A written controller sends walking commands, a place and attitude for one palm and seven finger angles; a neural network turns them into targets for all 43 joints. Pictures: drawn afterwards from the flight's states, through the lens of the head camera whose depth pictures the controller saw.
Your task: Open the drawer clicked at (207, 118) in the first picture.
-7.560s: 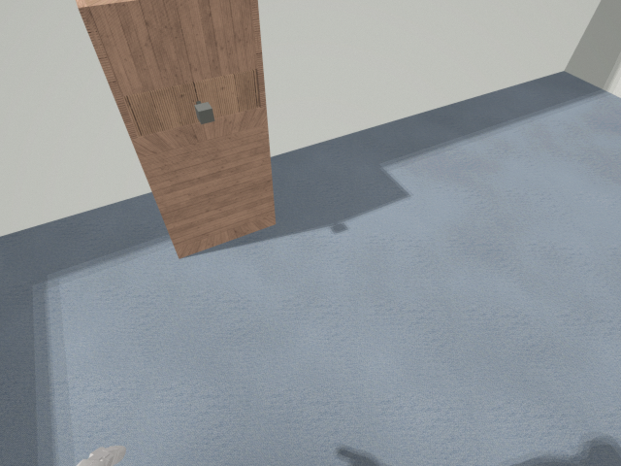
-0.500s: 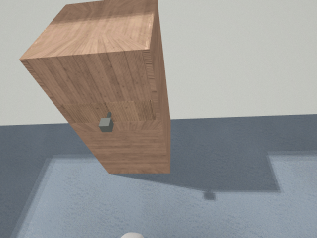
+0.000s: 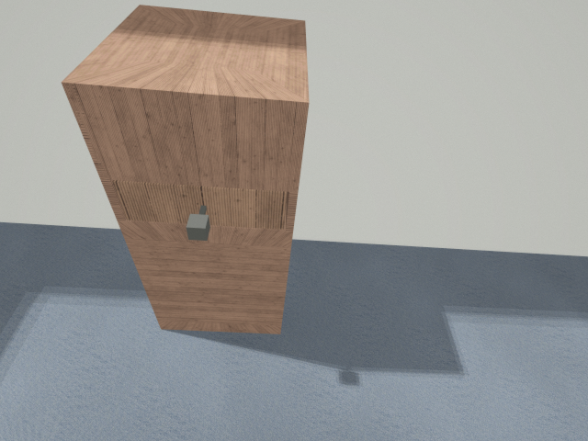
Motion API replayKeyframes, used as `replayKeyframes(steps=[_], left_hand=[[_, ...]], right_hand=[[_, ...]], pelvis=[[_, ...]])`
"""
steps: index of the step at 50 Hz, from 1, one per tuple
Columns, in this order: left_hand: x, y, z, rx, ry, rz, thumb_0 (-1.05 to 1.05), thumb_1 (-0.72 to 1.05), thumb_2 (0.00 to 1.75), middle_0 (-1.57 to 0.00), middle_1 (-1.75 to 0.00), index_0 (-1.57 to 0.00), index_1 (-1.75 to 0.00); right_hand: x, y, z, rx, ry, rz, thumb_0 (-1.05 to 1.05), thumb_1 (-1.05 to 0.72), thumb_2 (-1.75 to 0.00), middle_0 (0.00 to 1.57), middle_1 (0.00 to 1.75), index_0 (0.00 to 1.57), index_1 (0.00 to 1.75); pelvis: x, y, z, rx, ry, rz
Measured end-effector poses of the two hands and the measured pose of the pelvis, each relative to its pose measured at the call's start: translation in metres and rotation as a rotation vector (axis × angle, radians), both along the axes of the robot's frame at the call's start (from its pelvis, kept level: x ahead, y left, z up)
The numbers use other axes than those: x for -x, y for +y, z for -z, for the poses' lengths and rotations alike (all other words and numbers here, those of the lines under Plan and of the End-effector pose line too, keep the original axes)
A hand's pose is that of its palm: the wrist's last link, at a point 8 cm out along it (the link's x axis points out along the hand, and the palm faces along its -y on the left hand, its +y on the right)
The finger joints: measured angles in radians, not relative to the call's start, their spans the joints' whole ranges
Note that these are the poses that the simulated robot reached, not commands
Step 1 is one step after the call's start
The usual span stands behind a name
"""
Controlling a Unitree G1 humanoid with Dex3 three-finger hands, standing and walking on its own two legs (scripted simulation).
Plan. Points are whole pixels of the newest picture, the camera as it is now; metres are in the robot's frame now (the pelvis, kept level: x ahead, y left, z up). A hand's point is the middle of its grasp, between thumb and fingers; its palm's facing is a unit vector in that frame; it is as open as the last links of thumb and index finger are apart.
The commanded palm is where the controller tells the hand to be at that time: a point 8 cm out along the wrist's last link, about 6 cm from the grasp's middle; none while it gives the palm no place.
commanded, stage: come to a stop and stand still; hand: left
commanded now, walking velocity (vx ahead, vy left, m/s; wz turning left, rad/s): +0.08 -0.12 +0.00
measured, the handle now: (200, 220) +0.60 +0.24 -0.13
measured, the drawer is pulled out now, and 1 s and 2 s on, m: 0.00 0.00 0.00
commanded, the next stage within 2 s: look again from close up in 0.60 s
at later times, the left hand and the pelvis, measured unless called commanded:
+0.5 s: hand out of the picture +0.13 +0.12 -0.17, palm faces +0.06 -0.97 -0.25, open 7.1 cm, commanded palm none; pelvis +0.05 -0.06 -0.01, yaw +1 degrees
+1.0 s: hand out of the picture +0.06 +0.20 -0.19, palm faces +0.03 -0.97 -0.26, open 7.4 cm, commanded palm none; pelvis +0.05 +0.01 -0.02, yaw -1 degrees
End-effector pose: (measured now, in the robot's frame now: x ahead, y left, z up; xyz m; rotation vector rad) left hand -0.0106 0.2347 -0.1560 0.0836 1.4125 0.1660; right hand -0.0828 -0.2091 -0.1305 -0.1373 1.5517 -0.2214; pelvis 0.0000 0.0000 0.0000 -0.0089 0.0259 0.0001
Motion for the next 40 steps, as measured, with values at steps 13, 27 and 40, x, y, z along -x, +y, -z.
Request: replayKeyframes(steps=[13,27,40], left_hand=[[-0.083,-0.041,0.003,-0.036,-0.015,0.108,0.02,0.94,0.89,-0.20,-0.30,-0.20,-0.30],[-0.124,-0.063,-0.017,-0.107,-0.170,0.038,-0.01,0.95,0.89,-0.20,-0.30,-0.21,-0.30],[-0.068,-0.020,0.010,-0.068,-0.045,0.020,0.01,0.91,0.89,-0.20,-0.30,-0.20,-0.30]], right_hand=[[0.008,0.001,0.014,-0.086,0.116,0.104,0.00,-0.90,-0.90,0.20,0.30,0.20,0.30],[-0.151,-0.073,0.036,-0.044,-0.152,-0.052,0.00,-0.91,-0.90,0.19,0.30,0.20,0.30],[-0.220,-0.051,0.015,0.027,-0.358,-0.135,0.00,-0.91,-0.90,0.19,0.30,0.20,0.30]], pelvis=[[-0.033,-0.037,0.012,-0.021,0.014,0.022],[-0.051,-0.057,0.010,-0.026,-0.033,-0.019],[-0.055,-0.019,0.020,-0.002,-0.034,0.007]])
